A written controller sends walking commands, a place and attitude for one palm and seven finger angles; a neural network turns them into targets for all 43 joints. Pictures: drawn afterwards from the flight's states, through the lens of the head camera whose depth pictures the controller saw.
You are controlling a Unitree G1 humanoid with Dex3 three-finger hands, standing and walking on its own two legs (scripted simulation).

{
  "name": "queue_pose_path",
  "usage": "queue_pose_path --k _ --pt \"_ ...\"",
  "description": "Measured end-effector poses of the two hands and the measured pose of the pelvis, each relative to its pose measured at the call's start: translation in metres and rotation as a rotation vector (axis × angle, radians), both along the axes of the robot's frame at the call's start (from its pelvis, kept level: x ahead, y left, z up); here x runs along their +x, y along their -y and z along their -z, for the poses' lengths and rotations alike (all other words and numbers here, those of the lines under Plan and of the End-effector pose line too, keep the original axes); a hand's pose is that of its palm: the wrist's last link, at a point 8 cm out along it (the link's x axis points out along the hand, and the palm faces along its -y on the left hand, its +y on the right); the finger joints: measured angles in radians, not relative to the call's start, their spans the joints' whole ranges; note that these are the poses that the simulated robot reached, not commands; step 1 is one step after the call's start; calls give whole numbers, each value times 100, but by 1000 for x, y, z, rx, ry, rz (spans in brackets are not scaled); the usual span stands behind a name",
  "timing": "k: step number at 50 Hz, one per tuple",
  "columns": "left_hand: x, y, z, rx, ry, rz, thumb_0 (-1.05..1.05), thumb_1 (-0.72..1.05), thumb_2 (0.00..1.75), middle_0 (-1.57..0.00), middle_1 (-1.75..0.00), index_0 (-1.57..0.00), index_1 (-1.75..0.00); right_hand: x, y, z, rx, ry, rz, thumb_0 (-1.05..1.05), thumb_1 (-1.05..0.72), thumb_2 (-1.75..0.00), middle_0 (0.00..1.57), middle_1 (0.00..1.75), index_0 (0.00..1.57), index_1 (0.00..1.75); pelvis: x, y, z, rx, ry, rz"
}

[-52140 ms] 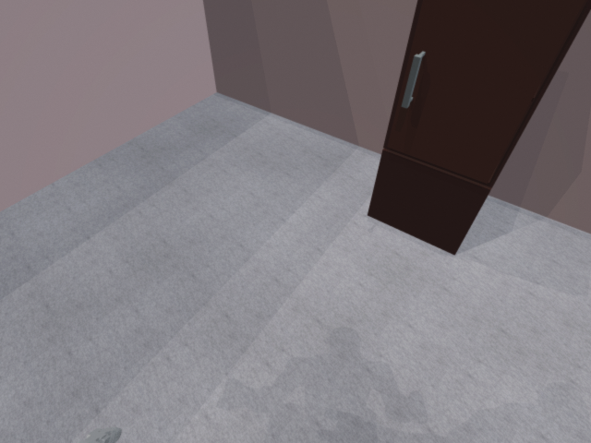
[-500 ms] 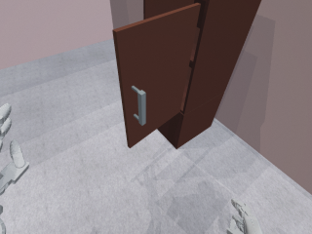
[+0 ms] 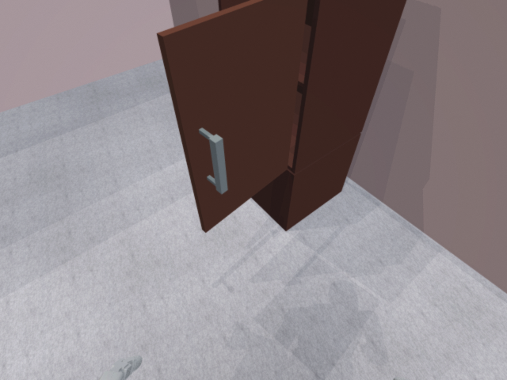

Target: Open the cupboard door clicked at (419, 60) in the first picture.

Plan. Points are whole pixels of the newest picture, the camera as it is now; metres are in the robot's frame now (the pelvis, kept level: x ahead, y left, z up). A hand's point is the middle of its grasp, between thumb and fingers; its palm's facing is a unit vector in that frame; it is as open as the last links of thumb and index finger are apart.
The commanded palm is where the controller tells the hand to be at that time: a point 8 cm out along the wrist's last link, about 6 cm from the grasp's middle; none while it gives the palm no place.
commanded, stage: let the arm hang, fingers relaxed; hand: left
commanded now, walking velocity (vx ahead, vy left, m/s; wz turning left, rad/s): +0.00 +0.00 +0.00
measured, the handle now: (213, 162) +0.59 +0.11 -0.04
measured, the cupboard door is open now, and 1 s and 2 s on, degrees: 97 97 97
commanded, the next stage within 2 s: look to check the result in 0.84 s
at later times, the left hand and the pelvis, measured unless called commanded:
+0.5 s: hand out of the picture +0.00 +0.20 -0.16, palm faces +0.04 -0.97 -0.26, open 7.4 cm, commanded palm none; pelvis +0.01 -0.01 +0.01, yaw +0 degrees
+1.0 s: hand out of the picture +0.03 +0.17 -0.16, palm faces +0.03 -0.98 -0.20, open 7.3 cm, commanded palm none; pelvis +0.03 -0.01 +0.02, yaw +0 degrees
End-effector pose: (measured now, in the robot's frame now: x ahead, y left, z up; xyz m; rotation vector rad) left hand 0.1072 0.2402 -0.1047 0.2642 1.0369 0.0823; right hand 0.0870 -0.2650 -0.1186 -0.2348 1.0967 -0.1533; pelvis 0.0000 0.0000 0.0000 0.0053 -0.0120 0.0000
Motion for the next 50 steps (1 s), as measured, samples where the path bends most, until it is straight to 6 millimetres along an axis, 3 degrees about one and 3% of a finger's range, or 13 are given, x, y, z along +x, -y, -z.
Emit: queue_pose_path --k 2,8,12,16,20,24,36,50 --pt "-29 22 24 -75 -117 -23 2 91 90 -20 -30 -20 -30 -21 1 0 -17 -82 10 1 -91 -90 20 30 20 30 0 3 -1 -2 4 -3" --pt "-89 15 36 -68 -272 -142 0 99 90 -21 -31 -20 -30 -71 -6 2 -9 -282 22 1 -91 -90 20 30 20 30 -1 11 -6 -17 4 -22" --pt "-118 6 29 -35 -354 -174 0 96 90 -21 -30 -20 -30 -84 -15 9 30 -322 38 1 -91 -90 20 30 20 30 0 12 -9 -18 10 -22" --pt "-132 -3 21 0 -395 -194 1 94 90 -20 -30 -20 -30 -86 -24 15 67 -322 50 1 -91 -90 20 30 20 30 0 11 -11 -16 14 -17" --pt "-129 -7 18 18 -393 -198 1 92 90 -20 -30 -20 -30 -84 -31 19 90 -312 57 1 -91 -90 20 30 20 30 2 9 -11 -14 16 -12" --pt "-114 -6 18 13 -362 -191 1 92 90 -20 -30 -20 -30 -81 -36 20 98 -306 62 0 -91 -90 20 30 20 30 5 8 -12 -11 16 -9" --pt "-67 19 24 -58 -275 -151 1 91 90 -20 -30 -20 -30 -71 -42 15 95 -299 73 0 -91 -90 20 30 20 30 15 6 -15 -3 14 -6" --pt "-80 19 24 -50 -343 -170 1 92 90 -20 -30 -20 -30 -62 -41 14 94 -314 79 0 -91 -90 20 30 20 30 25 7 -16 -4 14 -3"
